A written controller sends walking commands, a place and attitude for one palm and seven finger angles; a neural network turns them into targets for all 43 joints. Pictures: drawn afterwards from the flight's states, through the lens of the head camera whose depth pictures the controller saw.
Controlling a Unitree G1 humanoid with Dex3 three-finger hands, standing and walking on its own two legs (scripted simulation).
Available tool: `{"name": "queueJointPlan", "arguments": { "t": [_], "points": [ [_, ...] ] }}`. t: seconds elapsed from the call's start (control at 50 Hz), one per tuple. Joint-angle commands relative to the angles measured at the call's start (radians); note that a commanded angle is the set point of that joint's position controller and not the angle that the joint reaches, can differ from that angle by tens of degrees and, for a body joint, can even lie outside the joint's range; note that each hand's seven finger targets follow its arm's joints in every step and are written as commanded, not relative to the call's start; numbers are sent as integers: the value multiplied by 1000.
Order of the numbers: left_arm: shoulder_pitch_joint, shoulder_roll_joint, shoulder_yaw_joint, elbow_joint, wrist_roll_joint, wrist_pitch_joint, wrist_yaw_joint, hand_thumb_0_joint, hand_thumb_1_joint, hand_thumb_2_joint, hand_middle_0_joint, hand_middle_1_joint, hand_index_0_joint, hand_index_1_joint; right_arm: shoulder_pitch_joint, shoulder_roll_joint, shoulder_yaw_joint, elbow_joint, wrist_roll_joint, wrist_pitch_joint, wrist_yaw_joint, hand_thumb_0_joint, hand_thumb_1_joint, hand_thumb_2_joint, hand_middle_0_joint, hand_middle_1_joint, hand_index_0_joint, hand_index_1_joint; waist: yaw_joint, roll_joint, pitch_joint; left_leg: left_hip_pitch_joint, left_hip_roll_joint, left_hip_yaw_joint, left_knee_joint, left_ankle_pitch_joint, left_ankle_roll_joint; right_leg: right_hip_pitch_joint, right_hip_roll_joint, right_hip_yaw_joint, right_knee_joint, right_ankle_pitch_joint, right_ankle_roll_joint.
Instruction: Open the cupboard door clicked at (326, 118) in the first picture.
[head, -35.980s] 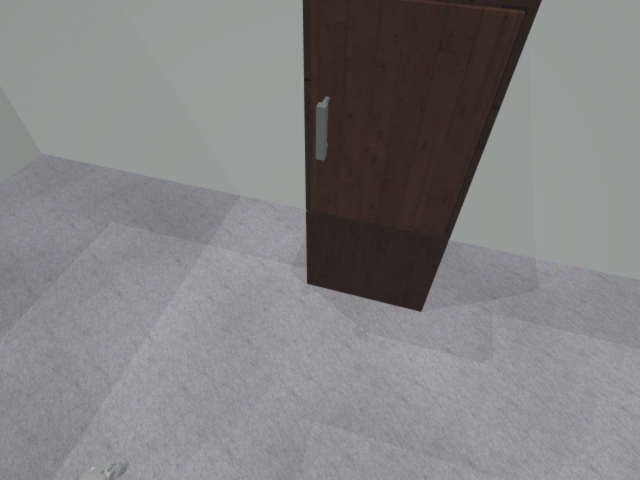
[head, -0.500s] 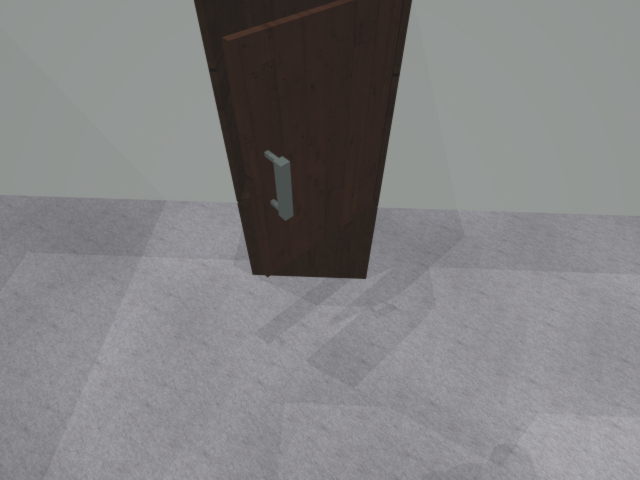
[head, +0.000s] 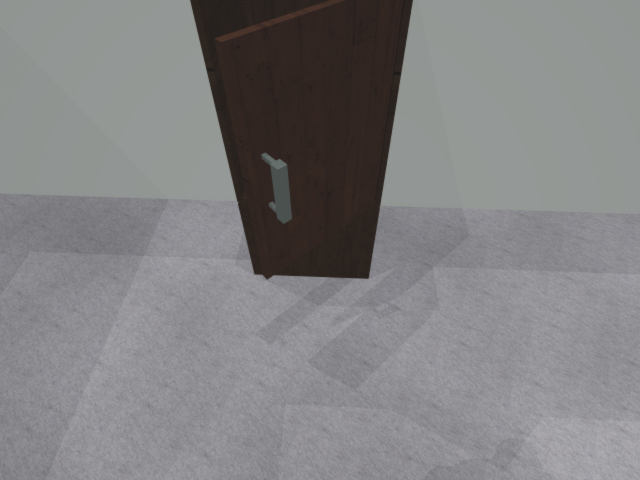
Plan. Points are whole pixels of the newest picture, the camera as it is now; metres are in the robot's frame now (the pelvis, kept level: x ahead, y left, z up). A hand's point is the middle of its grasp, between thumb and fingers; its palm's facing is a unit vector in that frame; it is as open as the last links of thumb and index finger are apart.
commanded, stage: look to check the result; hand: left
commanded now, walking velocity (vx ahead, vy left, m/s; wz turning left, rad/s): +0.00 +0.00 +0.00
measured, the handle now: (275, 188) +0.64 +0.12 -0.05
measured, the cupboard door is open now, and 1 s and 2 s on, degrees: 45 45 45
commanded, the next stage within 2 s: walk to a spot facing it in 0.04 s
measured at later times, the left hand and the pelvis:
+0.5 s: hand out of the picture +0.03 +0.18 -0.19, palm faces -0.04 -0.98 -0.22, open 7.4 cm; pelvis +0.00 -0.01 -0.01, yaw -6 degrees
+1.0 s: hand out of the picture +0.13 +0.12 -0.17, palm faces -0.35 -0.89 -0.28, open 7.4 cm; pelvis -0.01 -0.04 -0.01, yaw -24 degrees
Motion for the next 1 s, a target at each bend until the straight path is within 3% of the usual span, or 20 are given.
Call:
{"name": "queueJointPlan", "arguments": {
  "t": [0.0,0.2,0.34,0.42,0.46,0.48,0.5,0.52,0.58,0.66,0.7,0.72,0.74,0.76,0.78,0.8,0.82,0.86,0.92,0.98],
  "points": [
    [69,119,16,-23,1,-15,9,0,900,900,-200,-300,-200,-300,61,-100,-13,-23,-3,-4,-7,0,-900,-900,200,300,200,300,3,-16,20,21,105,-100,-46,152,14,-49,-114,104,-89,168,-15],
    [62,120,29,-34,3,-2,10,0,900,900,-200,-300,-200,-300,65,-95,-20,-26,-4,7,-16,0,-900,-900,200,300,200,300,0,-17,9,39,118,-62,7,171,4,-56,-121,124,-60,290,-19],
    [17,190,81,-104,13,33,-3,0,900,900,-200,-300,-200,-300,31,-119,-59,-96,-3,34,-25,0,-900,-900,200,300,200,300,-3,-95,-2,-44,107,34,154,9,-23,-90,-163,242,-14,354,-71],
    [-22,200,96,-142,13,42,-9,0,900,900,-200,-300,-200,-300,26,-125,-70,-130,-3,33,-26,0,-900,-900,200,300,200,300,-14,-62,-6,-8,120,27,157,-17,-22,-172,-146,279,18,320,-81],
    [-52,177,95,-173,12,45,-18,0,900,900,-200,-300,-200,-300,44,-160,-77,-137,-10,28,-30,0,-900,-900,200,300,200,300,-26,69,-2,60,210,-58,64,41,16,-276,-57,220,119,241,-39],
    [-68,157,92,-192,12,48,-24,0,900,900,-200,-300,-200,-300,65,-200,-84,-138,-15,23,-32,0,-900,-900,200,300,200,300,-32,180,1,87,311,-149,-14,84,69,-337,4,144,254,119,-10],
    [-99,144,91,-214,12,51,-28,0,900,900,-200,-300,-200,-300,96,-218,-90,-138,-18,17,-33,0,-900,-900,200,300,200,300,-42,266,-11,94,428,-234,-89,159,144,-385,27,84,466,-199,10],
    [-117,152,97,-228,16,56,-32,0,900,900,-200,-300,-200,-300,111,-224,-88,-142,-23,11,-35,0,-900,-900,200,300,200,300,-43,214,-23,91,472,-251,-104,198,184,-415,10,107,625,-311,16],
    [-115,133,100,-239,19,60,-50,0,900,900,-200,-300,-200,-300,9,-229,-84,-192,-27,2,-31,0,-900,-900,200,300,200,300,10,112,-25,46,415,-97,-67,250,151,-404,-39,110,643,-247,31],
    [-97,126,90,-256,15,56,-57,0,900,900,-200,-300,-200,-300,-23,-253,-92,-221,-29,10,-17,0,-900,-900,200,300,200,300,14,160,-63,38,373,40,23,278,93,-265,-30,23,396,-199,34],
    [-44,150,95,-247,18,48,-56,0,900,900,-200,-300,-200,-300,-36,-263,-99,-232,-21,18,-9,0,-900,-900,200,300,200,300,41,121,-90,3,335,92,136,212,42,-148,-6,-7,212,-35,29],
    [18,195,106,-234,22,43,-51,0,900,900,-200,-300,-200,-300,-64,-250,-102,-247,-13,22,-5,0,-900,-900,200,300,200,300,78,27,-95,-90,288,132,263,89,-4,-35,-30,40,82,115,12],
    [54,312,127,-227,33,30,-37,0,900,900,-200,-300,-200,-300,-77,-176,-90,-288,-2,28,2,0,-900,-900,200,300,200,300,99,-311,-90,-304,141,190,499,-274,-66,66,-250,389,-59,341,-69],
    [81,366,135,-227,20,31,-24,0,900,900,-200,-300,-200,-300,-135,-172,-85,-327,0,37,4,0,-900,-900,200,300,200,300,126,-372,-69,-400,71,76,700,-506,-74,33,-370,572,-69,543,-179],
    [66,364,131,-235,16,31,-18,0,900,900,-200,-300,-200,-300,-131,-178,-85,-323,4,44,6,0,-900,-900,200,300,200,300,104,-282,-54,-423,95,-20,793,-450,-63,3,-363,538,-69,402,-215],
    [12,317,128,-251,17,31,-9,0,900,900,-200,-300,-200,-300,-152,-170,-90,-323,2,44,8,0,-900,-900,200,300,200,300,80,-208,-29,-443,107,-40,805,-375,-63,-21,-306,511,-55,365,-201],
    [-36,306,124,-270,21,33,-6,0,900,900,-200,-300,-200,-300,-154,-173,-88,-319,2,44,6,0,-900,-900,200,300,200,300,54,-232,-33,-442,109,-57,806,-330,-72,-25,-265,489,-26,397,-190],
    [-58,277,115,-288,20,27,-3,0,900,900,-200,-300,-200,-300,-145,-166,-85,-318,3,44,6,0,-900,-900,200,300,200,300,36,-203,-73,-392,93,-61,764,-280,-82,-26,-228,427,4,493,-173],
    [-39,289,117,-295,23,25,-2,0,900,900,-200,-300,-200,-300,-145,-146,-79,-323,8,41,7,0,-900,-900,200,300,200,300,38,-123,-134,-329,59,-46,631,-258,-87,9,-204,433,21,514,-173],
    [-26,293,120,-297,24,30,-9,0,900,900,-200,-300,-200,-300,-171,-146,-79,-342,11,39,3,0,-900,-900,200,300,200,300,46,-137,-113,-299,34,-50,534,-251,-81,-16,-191,477,10,467,-176]
  ]
}}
